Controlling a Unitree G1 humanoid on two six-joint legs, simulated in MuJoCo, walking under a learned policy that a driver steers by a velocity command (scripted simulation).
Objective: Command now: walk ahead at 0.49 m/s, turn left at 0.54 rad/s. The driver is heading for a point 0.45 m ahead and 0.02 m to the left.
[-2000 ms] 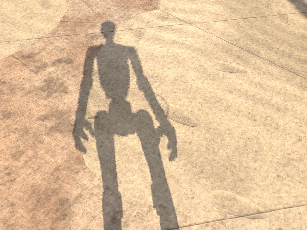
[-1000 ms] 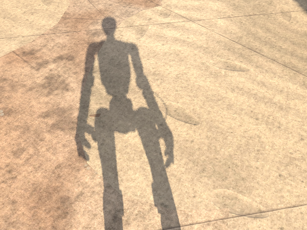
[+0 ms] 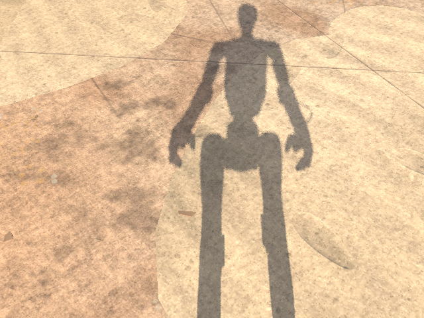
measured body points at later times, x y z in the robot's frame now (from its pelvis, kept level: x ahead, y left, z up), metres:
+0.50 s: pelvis +0.28 -0.05 +0.01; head +0.31 -0.06 +0.46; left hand +0.32 +0.23 -0.10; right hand +0.44 -0.29 -0.12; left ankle +0.23 +0.08 -0.66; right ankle +0.33 -0.14 -0.73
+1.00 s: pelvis +0.39 +0.00 +0.00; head +0.40 +0.01 +0.45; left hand +0.39 +0.27 -0.14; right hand +0.61 -0.19 -0.11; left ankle +0.41 +0.11 -0.73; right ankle +0.35 -0.14 -0.73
